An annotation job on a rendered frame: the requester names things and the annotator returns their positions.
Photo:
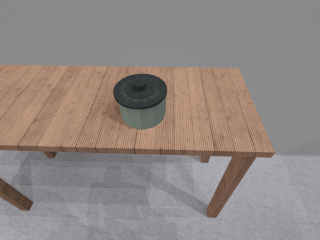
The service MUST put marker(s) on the table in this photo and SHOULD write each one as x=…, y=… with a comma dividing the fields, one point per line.
x=71, y=108

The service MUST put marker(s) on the lid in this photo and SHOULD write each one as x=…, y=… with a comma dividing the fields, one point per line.
x=154, y=93

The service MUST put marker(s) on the knob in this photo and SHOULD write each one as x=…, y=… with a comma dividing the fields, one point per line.
x=139, y=84

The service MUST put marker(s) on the pot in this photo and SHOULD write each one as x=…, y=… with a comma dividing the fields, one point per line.
x=144, y=118

